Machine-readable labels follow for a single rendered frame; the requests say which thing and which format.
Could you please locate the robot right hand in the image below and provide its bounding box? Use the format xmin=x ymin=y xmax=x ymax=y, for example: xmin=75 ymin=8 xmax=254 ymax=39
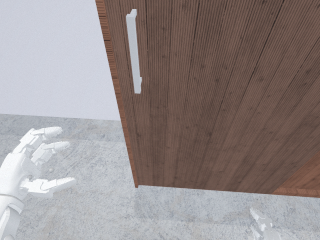
xmin=247 ymin=207 xmax=282 ymax=240

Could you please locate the left robot forearm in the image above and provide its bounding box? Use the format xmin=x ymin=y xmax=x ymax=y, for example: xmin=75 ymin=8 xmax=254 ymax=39
xmin=0 ymin=194 xmax=25 ymax=240

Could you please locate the handle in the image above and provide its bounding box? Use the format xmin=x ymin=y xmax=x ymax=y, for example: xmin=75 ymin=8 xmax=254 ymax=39
xmin=126 ymin=9 xmax=142 ymax=94

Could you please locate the wardrobe door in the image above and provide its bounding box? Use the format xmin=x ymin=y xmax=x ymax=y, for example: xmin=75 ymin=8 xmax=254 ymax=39
xmin=279 ymin=150 xmax=320 ymax=190
xmin=104 ymin=0 xmax=320 ymax=194

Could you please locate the robot left hand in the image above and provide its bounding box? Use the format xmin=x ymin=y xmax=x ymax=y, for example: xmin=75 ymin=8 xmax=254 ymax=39
xmin=0 ymin=126 xmax=77 ymax=201

